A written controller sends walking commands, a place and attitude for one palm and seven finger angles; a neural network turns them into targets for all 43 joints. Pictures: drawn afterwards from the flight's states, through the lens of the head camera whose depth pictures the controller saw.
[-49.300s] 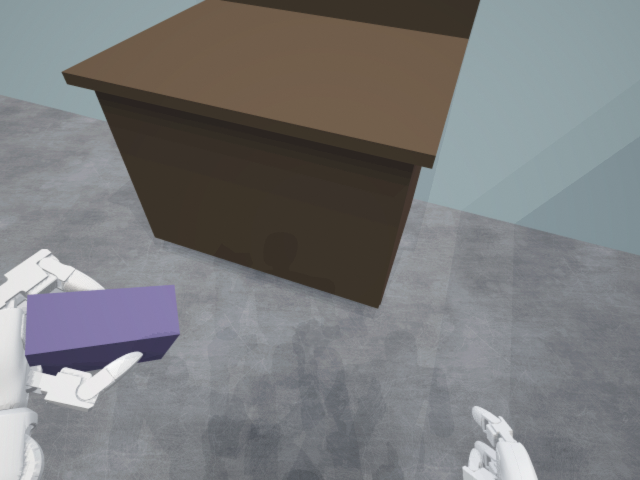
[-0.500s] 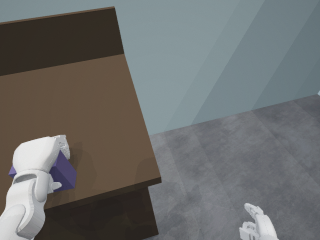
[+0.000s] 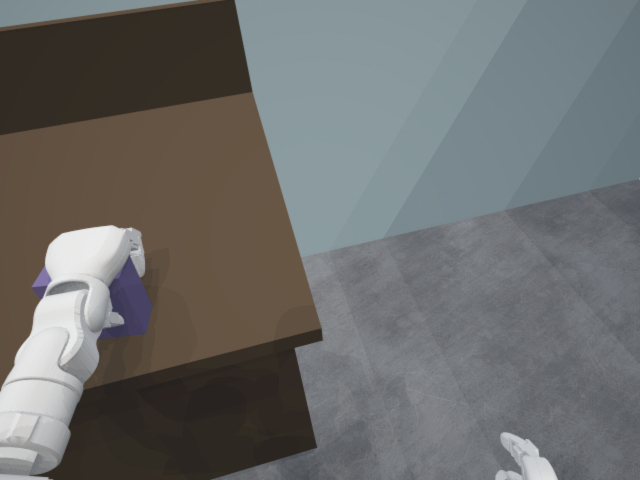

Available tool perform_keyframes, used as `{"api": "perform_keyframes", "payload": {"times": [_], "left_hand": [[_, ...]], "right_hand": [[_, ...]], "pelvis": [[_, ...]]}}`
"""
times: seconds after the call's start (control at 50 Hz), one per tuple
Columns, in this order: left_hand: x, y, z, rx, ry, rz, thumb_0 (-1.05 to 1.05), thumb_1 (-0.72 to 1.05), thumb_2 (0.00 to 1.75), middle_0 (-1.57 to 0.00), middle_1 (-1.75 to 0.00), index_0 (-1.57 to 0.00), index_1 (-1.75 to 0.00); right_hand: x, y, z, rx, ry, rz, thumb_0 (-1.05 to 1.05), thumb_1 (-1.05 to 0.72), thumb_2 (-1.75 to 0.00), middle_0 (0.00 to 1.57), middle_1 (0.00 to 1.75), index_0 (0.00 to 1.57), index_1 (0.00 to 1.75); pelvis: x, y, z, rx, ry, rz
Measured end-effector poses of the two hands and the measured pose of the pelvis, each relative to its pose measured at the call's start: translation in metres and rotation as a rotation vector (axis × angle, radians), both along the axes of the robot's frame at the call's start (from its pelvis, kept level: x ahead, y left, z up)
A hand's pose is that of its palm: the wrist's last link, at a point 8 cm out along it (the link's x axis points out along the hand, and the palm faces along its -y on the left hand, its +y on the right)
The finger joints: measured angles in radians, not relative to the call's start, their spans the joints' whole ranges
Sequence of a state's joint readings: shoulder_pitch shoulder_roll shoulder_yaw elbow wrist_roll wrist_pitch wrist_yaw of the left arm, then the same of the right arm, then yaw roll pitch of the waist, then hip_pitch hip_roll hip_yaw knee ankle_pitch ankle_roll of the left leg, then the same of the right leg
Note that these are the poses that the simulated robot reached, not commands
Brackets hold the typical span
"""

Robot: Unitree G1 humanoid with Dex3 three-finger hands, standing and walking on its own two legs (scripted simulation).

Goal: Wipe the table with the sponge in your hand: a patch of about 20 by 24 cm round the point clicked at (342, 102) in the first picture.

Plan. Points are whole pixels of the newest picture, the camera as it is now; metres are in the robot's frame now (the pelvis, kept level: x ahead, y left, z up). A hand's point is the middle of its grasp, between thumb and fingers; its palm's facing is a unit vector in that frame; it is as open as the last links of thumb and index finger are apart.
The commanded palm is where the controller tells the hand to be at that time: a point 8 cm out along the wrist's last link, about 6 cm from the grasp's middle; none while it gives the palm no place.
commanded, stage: wipe forward along the middle lane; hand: left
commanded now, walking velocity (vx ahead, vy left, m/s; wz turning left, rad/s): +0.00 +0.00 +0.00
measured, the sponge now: (104, 307) +0.30 +0.35 +0.04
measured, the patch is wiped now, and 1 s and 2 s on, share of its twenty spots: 1.00 1.00 1.00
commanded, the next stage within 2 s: slide back across to the first lane in 1.00 s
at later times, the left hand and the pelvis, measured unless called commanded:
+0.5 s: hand (108, 247) +0.37 +0.37 +0.08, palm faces -0.10 +0.04 -0.99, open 9.5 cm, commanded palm +0.36 +0.37 +0.11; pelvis +0.00 +0.01 -0.01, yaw +0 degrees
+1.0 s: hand (108, 226) +0.41 +0.39 +0.08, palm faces -0.10 +0.05 -0.99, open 9.4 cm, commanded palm +0.41 +0.39 +0.11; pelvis +0.01 +0.03 -0.01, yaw -1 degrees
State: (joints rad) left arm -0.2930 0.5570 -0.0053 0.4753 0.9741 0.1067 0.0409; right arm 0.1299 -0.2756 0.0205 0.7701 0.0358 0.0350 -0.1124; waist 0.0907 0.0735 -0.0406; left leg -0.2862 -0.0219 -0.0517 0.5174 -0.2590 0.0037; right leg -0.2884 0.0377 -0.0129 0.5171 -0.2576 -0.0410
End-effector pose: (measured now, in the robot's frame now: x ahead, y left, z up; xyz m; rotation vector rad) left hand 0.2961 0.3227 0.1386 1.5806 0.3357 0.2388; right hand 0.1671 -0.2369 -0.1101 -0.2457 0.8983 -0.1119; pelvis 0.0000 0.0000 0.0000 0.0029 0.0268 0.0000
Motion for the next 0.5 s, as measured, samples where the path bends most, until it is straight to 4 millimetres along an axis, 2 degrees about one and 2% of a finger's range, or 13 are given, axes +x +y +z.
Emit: {"api": "perform_keyframes", "payload": {"times": [0.3,0.5], "left_hand": [[0.034,0.019,-0.001,0.023,0.026,-0.008,0.00,-0.59,1.15,-0.82,-1.37,-0.89,-1.39],[0.061,0.033,-0.001,0.024,0.039,0.000,0.01,-0.59,1.15,-0.82,-1.38,-0.89,-1.39]], "right_hand": [[-0.060,-0.027,-0.014,-0.041,0.127,-0.096,0.01,-0.91,-0.90,0.20,0.30,0.20,0.30],[-0.081,-0.026,-0.017,-0.047,0.187,-0.146,0.01,-0.91,-0.90,0.20,0.30,0.20,0.30]], "pelvis": [[-0.008,-0.002,-0.005,-0.005,0.054,0.002],[-0.003,0.006,-0.007,-0.011,0.094,-0.006]]}}
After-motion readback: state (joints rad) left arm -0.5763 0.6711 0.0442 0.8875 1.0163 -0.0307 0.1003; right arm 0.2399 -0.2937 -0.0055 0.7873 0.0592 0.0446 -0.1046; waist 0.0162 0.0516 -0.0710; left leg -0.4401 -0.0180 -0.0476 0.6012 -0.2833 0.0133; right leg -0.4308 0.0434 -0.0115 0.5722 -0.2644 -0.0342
